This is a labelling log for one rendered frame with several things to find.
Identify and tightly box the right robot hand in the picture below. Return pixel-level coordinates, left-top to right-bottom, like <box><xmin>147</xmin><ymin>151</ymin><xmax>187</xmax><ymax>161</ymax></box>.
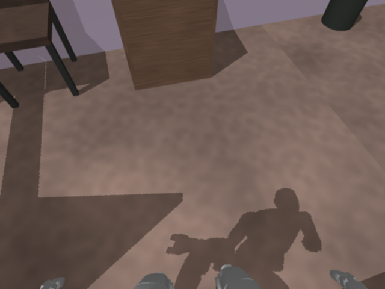
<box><xmin>330</xmin><ymin>270</ymin><xmax>367</xmax><ymax>289</ymax></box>

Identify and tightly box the chair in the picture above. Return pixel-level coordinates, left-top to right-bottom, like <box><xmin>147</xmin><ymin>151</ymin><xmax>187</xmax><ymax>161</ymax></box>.
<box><xmin>0</xmin><ymin>0</ymin><xmax>79</xmax><ymax>108</ymax></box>

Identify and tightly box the left robot hand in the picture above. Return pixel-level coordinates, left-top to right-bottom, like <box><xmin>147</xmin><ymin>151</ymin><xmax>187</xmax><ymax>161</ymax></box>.
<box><xmin>40</xmin><ymin>277</ymin><xmax>65</xmax><ymax>289</ymax></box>

